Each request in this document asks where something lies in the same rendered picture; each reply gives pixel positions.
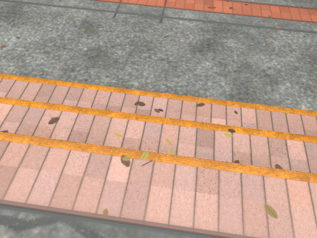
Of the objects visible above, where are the stairs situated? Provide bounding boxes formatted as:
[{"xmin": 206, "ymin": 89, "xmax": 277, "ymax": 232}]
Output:
[{"xmin": 0, "ymin": 73, "xmax": 317, "ymax": 174}]

